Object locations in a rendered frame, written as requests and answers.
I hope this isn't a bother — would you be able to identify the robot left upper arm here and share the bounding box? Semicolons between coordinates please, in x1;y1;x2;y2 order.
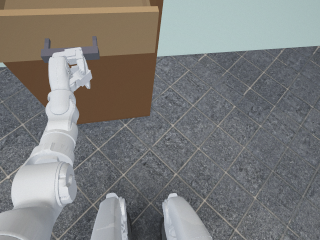
0;161;77;240

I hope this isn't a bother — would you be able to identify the cabinet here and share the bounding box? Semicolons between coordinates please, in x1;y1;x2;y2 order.
3;0;164;125

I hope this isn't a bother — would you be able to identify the robot left forearm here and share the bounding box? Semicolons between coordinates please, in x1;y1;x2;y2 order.
11;89;79;206

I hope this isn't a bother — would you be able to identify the left robot shin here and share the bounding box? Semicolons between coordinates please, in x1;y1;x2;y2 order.
99;192;128;240

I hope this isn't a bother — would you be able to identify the right robot thigh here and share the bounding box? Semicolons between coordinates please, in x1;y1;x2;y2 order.
162;196;213;240

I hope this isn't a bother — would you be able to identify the left robot hand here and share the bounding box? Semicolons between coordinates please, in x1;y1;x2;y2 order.
48;47;93;93

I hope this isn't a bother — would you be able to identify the handle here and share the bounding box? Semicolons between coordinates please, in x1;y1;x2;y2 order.
40;36;100;63

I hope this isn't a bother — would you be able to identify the drawer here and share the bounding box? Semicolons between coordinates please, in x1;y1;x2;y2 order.
0;0;159;63

